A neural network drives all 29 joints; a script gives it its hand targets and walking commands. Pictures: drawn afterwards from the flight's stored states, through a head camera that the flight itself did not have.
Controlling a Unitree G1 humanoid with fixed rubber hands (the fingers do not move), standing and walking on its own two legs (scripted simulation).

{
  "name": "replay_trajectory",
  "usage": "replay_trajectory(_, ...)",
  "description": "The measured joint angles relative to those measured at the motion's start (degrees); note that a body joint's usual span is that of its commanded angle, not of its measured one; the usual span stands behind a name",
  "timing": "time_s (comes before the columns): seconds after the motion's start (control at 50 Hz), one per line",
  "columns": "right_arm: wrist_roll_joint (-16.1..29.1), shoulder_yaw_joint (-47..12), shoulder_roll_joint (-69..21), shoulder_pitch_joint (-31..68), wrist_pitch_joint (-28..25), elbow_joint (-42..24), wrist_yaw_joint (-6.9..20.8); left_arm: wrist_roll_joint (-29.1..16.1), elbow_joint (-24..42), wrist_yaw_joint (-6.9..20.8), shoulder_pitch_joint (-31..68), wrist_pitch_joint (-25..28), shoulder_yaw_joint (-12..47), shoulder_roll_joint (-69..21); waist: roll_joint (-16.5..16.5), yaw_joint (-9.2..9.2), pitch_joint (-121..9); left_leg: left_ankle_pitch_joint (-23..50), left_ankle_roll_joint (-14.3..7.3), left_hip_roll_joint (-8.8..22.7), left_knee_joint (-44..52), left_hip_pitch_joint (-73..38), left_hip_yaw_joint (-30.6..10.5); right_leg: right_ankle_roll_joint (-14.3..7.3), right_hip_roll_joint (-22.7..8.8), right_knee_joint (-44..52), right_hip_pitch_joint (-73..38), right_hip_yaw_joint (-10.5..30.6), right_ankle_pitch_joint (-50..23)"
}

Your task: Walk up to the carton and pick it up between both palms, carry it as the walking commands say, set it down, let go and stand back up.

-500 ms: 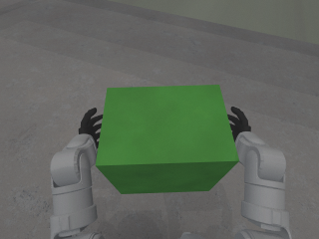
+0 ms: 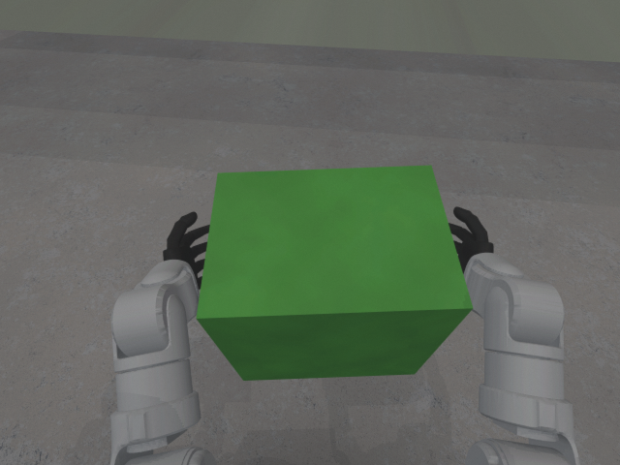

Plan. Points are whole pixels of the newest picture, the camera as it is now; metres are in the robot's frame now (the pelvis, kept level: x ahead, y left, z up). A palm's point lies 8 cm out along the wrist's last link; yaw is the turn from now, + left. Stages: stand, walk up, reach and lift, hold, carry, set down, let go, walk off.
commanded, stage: carry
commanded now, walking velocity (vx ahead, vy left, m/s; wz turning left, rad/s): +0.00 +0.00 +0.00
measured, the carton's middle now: (327, 284) +0.34 -0.02 +0.05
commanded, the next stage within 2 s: none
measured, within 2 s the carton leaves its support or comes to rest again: neither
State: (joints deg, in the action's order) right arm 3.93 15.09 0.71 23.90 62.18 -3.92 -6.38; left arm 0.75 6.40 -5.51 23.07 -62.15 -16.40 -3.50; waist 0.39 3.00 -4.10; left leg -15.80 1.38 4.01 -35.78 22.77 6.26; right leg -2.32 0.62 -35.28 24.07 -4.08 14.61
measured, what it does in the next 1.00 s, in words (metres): stands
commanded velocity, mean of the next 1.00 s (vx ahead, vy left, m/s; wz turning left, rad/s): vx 0.00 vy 0.00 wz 0.00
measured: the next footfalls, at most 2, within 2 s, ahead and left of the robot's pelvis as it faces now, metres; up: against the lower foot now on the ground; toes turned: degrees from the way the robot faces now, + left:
none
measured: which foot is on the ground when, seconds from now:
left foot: down 0.00-1.00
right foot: down 0.00-1.00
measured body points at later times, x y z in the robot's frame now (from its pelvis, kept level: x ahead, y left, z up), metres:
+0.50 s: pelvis -0.03 +0.00 +0.01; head -0.05 -0.01 +0.46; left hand +0.29 +0.18 +0.12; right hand +0.30 -0.18 +0.12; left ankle +0.02 +0.12 -0.72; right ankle +0.04 -0.10 -0.72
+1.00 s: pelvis -0.02 +0.01 +0.01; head -0.04 +0.01 +0.46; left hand +0.29 +0.21 +0.11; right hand +0.31 -0.15 +0.11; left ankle +0.02 +0.12 -0.72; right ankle +0.04 -0.10 -0.72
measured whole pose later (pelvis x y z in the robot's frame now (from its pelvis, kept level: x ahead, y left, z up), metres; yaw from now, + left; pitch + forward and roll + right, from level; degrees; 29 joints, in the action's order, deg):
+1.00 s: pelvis -0.02 +0.01 +0.01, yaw +2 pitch +3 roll +0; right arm 1.1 14.4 -1.9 21.4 63.7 -5.0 -6.5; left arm -1.0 5.9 -5.0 20.7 -63.6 -15.8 -1.4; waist -0.2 -0.3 -6.4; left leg -10.7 -1.3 1.3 -29.8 22.6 5.3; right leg -1.1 -1.8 -29.5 23.1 -5.2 9.8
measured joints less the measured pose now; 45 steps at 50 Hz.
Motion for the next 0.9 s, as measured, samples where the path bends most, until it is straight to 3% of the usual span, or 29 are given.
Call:
replay_trajectory(0.06, -0.8, -0.4, -0.9, -0.7, 0.5, 0.9, 0.0, -0.3, -0.3, 0.1, -1.2, -1.0, 0.5, 1.0, -1.4, -0.25, -1.2, 1.8, -1.4, -0.4, 2.5, -1.1, 0.4, 0.2, -0.3, 2.5, -1.1, 0.2, -1.7)
replay_trajectory(0.3, -2.9, -0.7, -1.8, -0.8, 2.6, 1.7, -0.1, -1.4, -3.2, 0.0, -0.3, -2.9, 0.7, 2.8, -0.9, -3.47, -3.7, 5.3, -1.1, -1.0, 6.7, -1.9, -0.4, -0.4, -0.6, 6.4, -2.1, -0.7, -5.1)
replay_trajectory(0.62, -2.5, -0.5, -1.5, -0.3, 2.2, 1.3, -0.3, -1.4, -2.8, -0.1, -0.1, -1.9, 0.1, 2.1, -0.4, -2.30, -2.2, 6.2, -1.9, -1.7, 6.7, -0.2, -0.7, 0.2, -1.4, 6.8, -0.8, -1.0, -6.1)
replay_trajectory(0.9, -2.5, -0.8, -2.6, -2.5, 1.6, -1.4, -0.2, -1.9, 0.1, 0.1, -2.5, -1.6, 0.5, 1.9, -0.5, -3.07, -1.9, 5.3, -2.5, -2.4, 6.1, 0.0, -1.0, 1.0, -2.2, 6.1, -0.8, -1.1, -5.2)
